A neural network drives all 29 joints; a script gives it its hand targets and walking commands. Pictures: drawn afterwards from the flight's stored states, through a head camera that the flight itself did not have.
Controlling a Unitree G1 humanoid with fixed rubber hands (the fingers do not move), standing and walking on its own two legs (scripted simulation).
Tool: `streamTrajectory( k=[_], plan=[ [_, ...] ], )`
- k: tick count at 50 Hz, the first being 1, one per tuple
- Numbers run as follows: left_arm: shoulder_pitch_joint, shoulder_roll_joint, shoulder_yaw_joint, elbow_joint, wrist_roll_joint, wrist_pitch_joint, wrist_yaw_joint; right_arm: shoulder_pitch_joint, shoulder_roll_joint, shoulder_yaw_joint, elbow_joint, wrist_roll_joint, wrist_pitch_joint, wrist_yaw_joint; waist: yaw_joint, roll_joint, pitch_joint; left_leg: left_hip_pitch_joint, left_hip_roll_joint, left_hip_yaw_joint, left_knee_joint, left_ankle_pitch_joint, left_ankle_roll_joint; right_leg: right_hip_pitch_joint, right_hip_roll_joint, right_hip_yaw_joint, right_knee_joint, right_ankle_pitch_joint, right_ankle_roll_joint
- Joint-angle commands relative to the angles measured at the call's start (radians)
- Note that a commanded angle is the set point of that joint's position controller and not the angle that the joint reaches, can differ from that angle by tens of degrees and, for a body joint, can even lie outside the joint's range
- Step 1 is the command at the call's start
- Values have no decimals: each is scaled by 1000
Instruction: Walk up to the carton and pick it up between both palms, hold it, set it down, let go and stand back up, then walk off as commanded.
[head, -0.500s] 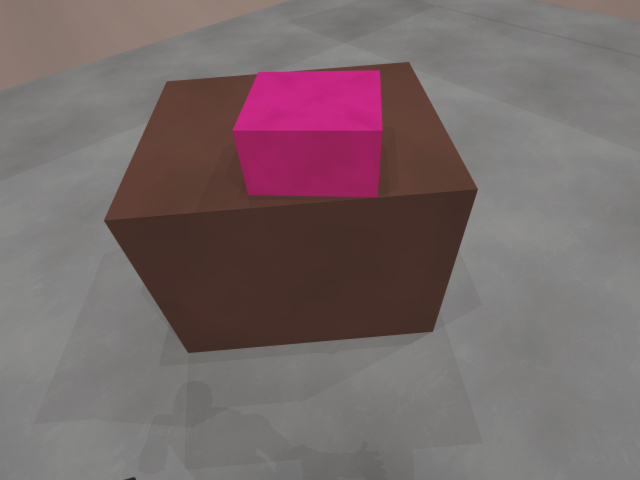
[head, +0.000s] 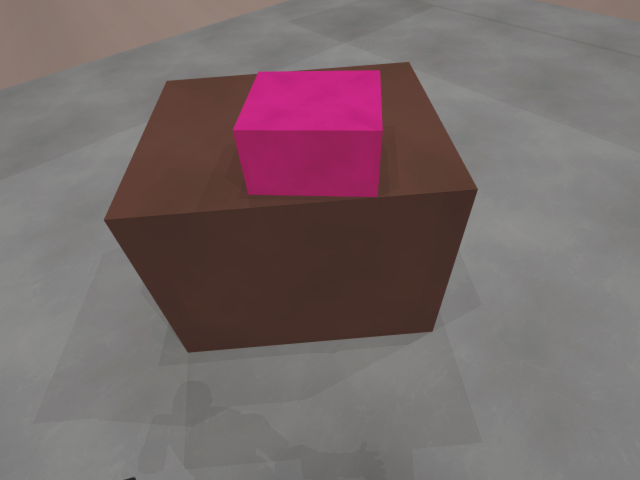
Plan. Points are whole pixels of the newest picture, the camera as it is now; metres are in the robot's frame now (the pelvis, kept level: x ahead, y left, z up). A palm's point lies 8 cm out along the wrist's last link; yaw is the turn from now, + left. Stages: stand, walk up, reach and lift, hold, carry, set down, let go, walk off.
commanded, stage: stand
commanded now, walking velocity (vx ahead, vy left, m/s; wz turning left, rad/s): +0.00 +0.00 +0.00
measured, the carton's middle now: (315, 131) +0.89 +0.00 -0.04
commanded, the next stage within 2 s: none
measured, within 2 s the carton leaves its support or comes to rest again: neither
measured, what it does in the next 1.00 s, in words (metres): stands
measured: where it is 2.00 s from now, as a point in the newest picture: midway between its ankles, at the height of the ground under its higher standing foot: outside the picture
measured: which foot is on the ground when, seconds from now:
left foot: down 0.00-1.00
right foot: down 0.00-1.00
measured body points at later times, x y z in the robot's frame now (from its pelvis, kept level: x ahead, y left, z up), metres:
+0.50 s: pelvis +0.00 +0.00 +0.00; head -0.01 -0.01 +0.45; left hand +0.11 +0.30 -0.11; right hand +0.05 -0.33 -0.13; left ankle -0.02 +0.11 -0.74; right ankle +0.05 -0.10 -0.74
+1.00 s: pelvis +0.00 +0.00 +0.00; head -0.01 -0.01 +0.45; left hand +0.11 +0.30 -0.11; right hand +0.05 -0.33 -0.12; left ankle -0.02 +0.11 -0.74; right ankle +0.05 -0.10 -0.74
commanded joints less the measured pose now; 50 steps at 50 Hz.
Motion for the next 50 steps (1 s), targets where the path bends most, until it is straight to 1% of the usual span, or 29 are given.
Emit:
streamTrajectory(
  k=[1, 50],
  plan=[
    [-71, 199, 27, -24, -32, -8, 22, -32, -152, -15, -25, 17, -6, 0, 40, -74, 1, -44, 154, -126, -158, 117, 19, 195, -147, 128, -71, 100, -15],
    [-69, 199, 27, -22, -32, -7, 22, -31, -152, -14, -25, 17, -5, 0, 41, -72, 2, -44, 155, -127, -157, 118, 19, 198, -148, 128, -73, 101, -15]
  ],
)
